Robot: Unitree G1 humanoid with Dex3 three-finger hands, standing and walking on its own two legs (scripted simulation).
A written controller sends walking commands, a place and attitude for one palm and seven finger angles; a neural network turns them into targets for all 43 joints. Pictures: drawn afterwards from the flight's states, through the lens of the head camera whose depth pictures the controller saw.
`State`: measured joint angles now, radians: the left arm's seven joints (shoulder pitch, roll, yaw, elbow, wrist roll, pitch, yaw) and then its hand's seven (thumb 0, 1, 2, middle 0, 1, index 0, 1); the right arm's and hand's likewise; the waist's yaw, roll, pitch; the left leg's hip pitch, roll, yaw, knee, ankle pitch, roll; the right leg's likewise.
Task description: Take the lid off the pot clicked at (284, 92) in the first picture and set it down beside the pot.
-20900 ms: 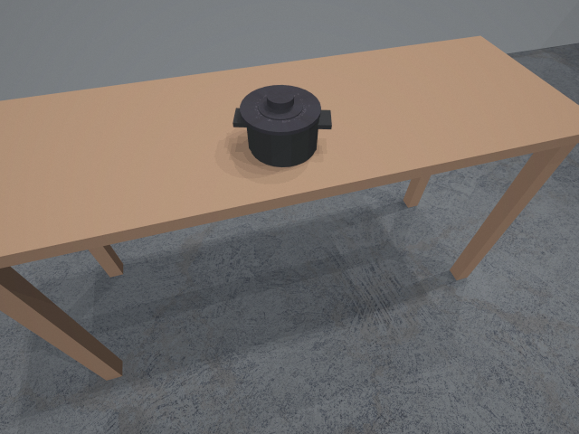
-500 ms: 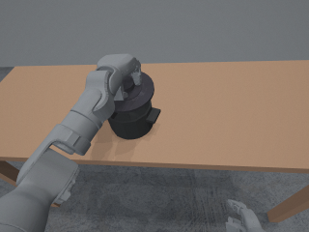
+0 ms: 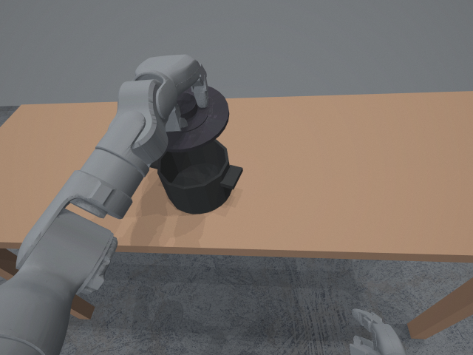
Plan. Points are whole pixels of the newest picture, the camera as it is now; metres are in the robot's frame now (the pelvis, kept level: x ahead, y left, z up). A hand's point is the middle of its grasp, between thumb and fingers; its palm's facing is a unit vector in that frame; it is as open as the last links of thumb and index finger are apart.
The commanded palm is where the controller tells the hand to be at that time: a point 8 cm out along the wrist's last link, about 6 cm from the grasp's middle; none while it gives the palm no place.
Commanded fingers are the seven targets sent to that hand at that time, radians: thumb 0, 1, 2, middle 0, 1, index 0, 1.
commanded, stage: lift the lid straight up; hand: left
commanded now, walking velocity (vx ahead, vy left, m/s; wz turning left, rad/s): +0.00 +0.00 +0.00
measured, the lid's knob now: (181, 106) +0.48 +0.11 +0.19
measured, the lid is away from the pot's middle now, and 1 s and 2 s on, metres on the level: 0.01 0.03 0.17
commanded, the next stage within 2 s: move the lid sideways beside the pot in 0.56 s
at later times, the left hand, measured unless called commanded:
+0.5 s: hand (171, 87) +0.45 +0.10 +0.24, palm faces -0.11 -0.04 -0.99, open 7.8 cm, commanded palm +0.42 +0.11 +0.31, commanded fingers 0.00 0.45 1.21 -0.81 -0.97 -0.92 -0.99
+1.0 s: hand (149, 92) +0.45 +0.14 +0.24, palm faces -0.13 -0.03 -0.99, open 7.8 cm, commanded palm +0.42 +0.16 +0.31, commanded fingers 0.00 0.45 1.21 -0.81 -0.97 -0.92 -0.99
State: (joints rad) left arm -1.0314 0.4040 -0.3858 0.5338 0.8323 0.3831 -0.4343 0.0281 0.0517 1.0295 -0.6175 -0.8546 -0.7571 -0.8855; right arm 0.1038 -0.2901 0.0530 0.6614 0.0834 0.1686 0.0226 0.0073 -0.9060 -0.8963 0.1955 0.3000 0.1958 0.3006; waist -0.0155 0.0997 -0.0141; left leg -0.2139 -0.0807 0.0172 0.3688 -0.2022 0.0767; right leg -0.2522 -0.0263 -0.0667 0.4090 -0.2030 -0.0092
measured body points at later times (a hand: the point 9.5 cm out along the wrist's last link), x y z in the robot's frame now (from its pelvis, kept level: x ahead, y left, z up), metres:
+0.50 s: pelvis +0.00 +0.00 +0.00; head +0.01 -0.04 +0.45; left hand +0.45 +0.10 +0.30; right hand +0.19 -0.21 -0.12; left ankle -0.01 +0.07 -0.74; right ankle +0.00 -0.11 -0.74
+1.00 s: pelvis +0.00 +0.01 +0.00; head +0.02 -0.03 +0.45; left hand +0.45 +0.14 +0.29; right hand +0.18 -0.22 -0.12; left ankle -0.01 +0.07 -0.74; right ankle +0.00 -0.11 -0.74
